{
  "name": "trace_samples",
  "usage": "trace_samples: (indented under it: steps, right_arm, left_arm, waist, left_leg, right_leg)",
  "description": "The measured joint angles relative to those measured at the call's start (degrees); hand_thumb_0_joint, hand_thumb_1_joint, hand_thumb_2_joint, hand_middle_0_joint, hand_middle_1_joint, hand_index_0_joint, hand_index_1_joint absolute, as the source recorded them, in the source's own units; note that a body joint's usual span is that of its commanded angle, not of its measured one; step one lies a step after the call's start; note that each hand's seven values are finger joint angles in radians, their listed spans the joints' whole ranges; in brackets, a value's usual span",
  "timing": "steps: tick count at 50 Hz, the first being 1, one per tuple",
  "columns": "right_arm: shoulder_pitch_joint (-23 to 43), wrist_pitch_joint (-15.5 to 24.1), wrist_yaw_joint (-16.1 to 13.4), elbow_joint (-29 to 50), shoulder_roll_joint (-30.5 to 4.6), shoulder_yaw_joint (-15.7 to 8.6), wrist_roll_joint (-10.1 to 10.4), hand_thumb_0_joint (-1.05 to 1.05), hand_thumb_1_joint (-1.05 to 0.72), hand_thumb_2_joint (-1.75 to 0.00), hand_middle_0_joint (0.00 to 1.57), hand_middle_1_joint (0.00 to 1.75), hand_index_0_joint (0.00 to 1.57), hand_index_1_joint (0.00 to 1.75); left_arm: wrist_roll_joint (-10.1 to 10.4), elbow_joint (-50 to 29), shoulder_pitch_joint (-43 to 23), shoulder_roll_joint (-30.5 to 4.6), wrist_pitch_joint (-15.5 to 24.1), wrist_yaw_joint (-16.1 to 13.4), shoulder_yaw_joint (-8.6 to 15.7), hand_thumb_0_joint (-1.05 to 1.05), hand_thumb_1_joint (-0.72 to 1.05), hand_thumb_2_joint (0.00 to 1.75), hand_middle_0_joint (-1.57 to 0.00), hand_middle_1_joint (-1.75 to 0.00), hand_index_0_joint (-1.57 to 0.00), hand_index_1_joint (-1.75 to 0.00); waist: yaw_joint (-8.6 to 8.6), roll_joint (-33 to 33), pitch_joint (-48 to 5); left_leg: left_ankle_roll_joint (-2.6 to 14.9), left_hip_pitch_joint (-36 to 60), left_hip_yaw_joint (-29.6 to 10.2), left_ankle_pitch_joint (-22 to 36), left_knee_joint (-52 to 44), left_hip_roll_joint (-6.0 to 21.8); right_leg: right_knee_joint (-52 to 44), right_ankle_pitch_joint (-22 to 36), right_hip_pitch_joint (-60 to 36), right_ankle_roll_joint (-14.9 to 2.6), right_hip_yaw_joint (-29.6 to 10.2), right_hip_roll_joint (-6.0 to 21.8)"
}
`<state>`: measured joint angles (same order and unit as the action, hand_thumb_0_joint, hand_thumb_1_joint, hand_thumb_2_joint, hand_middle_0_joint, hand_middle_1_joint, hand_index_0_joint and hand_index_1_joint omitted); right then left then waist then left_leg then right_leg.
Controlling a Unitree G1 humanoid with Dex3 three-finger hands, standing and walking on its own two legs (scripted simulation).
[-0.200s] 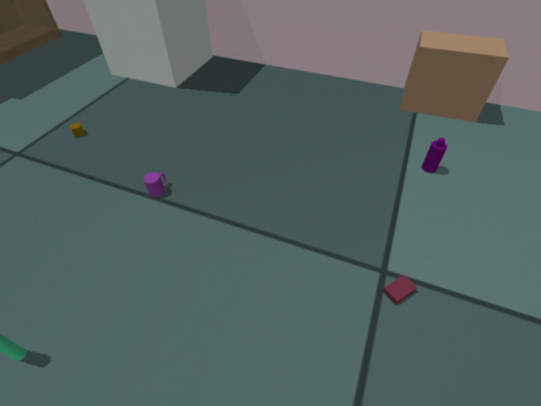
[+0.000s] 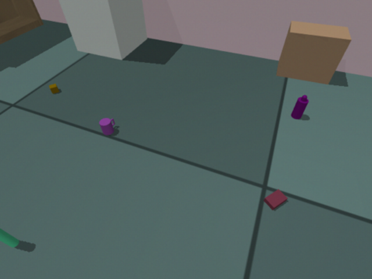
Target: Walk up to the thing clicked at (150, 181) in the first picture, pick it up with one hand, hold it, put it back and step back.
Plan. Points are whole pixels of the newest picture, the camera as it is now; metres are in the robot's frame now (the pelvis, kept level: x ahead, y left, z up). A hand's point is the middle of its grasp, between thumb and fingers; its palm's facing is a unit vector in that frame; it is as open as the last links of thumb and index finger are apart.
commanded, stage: stand
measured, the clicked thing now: (108, 125) +1.28 +0.70 -0.73
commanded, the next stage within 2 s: walk up in 0.92 s
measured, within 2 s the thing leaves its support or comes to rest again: neither
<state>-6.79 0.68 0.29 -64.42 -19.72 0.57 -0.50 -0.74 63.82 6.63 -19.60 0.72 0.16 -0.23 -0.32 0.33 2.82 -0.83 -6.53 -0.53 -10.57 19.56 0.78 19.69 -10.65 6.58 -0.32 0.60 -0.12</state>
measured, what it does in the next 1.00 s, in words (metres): stands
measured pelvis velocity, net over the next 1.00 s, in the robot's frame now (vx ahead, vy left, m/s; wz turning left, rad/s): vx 0.00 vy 0.00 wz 0.07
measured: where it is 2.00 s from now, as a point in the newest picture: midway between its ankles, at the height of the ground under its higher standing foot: outside the picture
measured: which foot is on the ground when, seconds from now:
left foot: down 0.00-1.00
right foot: down 0.00-1.00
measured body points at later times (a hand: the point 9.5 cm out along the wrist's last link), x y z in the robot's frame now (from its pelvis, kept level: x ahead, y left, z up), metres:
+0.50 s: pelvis +0.01 +0.00 +0.00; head +0.01 +0.00 +0.45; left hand +0.08 +0.30 -0.13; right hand +0.08 -0.30 -0.13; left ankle +0.00 +0.13 -0.75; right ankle +0.00 -0.11 -0.75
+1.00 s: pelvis +0.00 +0.00 +0.00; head +0.03 +0.00 +0.44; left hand +0.09 +0.31 -0.13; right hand +0.08 -0.30 -0.14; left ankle +0.00 +0.13 -0.75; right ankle +0.00 -0.11 -0.75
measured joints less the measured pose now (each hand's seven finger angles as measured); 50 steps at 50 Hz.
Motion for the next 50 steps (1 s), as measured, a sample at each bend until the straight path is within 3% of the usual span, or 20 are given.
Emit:
trace_samples:
  steps: [46, 50]
  right_arm:
    - [-0.1, -0.1, -0.1, 0.0, -0.2, 0.1, 0.0, 0.00, -0.91, -0.90, 0.20, 0.30, 0.20, 0.30]
    - [-3.3, -0.3, 0.2, 4.9, 0.1, -1.5, 0.3, 0.00, -0.91, -0.90, 0.20, 0.30, 0.21, 0.30]
  left_arm:
    - [0.0, 0.0, 0.2, -0.3, -0.1, -0.1, 0.0, 0.01, 0.91, 0.90, -0.20, -0.30, -0.21, -0.30]
    - [0.0, -4.4, -2.8, -1.6, -2.1, 0.8, 2.6, 0.01, 0.91, 0.90, -0.21, -0.30, -0.21, -0.30]
  waist:
    - [-0.01, -0.1, -0.1]
    - [0.74, -1.6, 2.0]
  left_leg:
    - [0.11, 1.0, 0.1, -0.2, -1.0, -0.1]
    - [0.30, -3.2, -3.7, -0.8, 3.2, -2.1]
  right_leg:
    - [-0.8, -0.3, -0.9, 0.16, -0.1, 0.1]
    - [6.7, -4.5, 3.2, -0.43, 2.4, 1.6]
